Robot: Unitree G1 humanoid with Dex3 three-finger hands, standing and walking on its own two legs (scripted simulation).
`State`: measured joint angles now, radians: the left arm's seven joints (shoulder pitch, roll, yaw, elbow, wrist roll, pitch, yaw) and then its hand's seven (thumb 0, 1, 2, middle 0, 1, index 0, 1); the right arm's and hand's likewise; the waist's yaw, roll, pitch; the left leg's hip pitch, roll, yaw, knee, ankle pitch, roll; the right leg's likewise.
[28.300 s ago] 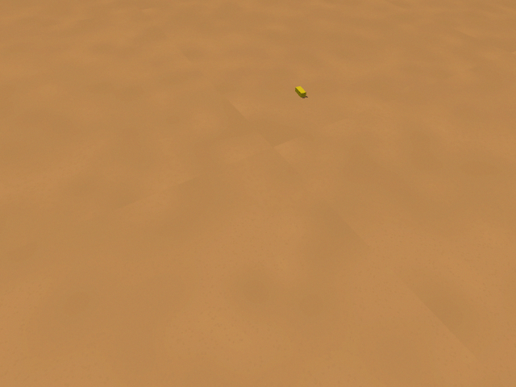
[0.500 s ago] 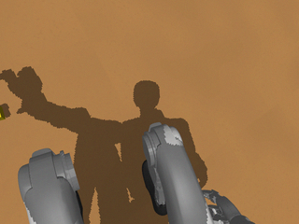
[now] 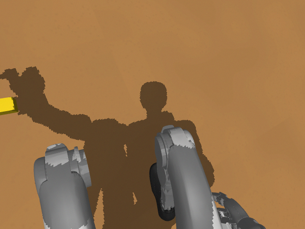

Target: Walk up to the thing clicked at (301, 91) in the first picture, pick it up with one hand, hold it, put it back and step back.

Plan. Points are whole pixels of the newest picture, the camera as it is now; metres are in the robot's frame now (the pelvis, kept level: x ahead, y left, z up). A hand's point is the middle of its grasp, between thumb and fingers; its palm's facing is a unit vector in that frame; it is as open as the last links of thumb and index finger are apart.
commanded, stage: approach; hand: left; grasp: from above
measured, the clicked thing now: out of the picture +0.44 +0.37 -0.30
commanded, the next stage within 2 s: rest palm in 0.08 s
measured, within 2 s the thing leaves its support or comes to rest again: neither
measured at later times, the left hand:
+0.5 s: hand out of the picture +0.43 +0.36 -0.23, palm faces -0.46 -0.15 -0.87, open 13.6 cm
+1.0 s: hand out of the picture +0.43 +0.36 -0.25, palm faces -0.43 -0.17 -0.89, open 14.3 cm
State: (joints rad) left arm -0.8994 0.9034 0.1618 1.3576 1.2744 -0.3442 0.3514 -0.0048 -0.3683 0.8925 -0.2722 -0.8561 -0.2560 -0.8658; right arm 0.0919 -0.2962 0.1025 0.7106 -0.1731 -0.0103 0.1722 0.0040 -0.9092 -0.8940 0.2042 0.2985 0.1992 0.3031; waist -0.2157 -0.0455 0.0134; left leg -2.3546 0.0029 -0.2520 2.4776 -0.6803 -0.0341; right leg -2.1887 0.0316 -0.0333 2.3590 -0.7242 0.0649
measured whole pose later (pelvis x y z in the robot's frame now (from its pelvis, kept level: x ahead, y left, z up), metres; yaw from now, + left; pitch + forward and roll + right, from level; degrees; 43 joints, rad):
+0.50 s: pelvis +0.00 +0.00 -0.02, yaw -2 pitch +28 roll -13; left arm -1.01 1.04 0.18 1.64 1.34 -0.32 0.47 0.00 -0.44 0.93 -0.18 -0.94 -0.17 -0.94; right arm 0.12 -0.29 0.21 0.72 -0.23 -0.09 0.18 0.00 -0.90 -0.90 0.20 0.30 0.20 0.30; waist -0.31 -0.11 0.10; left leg -2.39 0.01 -0.27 2.53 -0.67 -0.02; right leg -2.22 0.06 -0.04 2.39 -0.70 0.07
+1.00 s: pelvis +0.00 +0.00 -0.03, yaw -4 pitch +26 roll -14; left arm -0.98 1.07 0.20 1.69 1.32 -0.30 0.56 0.00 -0.55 1.01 -0.10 -0.95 -0.07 -0.97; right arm 0.03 -0.31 0.25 0.69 -0.29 -0.16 0.23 0.00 -0.90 -0.90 0.20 0.30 0.20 0.30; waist -0.31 -0.14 0.13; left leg -2.38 0.02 -0.31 2.59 -0.71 -0.03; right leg -2.21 0.07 -0.06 2.43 -0.71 0.08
